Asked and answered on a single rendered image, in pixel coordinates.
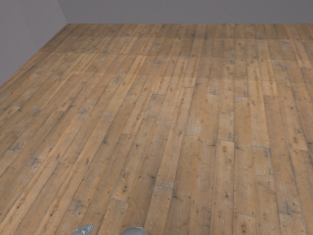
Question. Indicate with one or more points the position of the left robot hand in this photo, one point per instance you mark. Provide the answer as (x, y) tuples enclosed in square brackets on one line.
[(83, 230)]

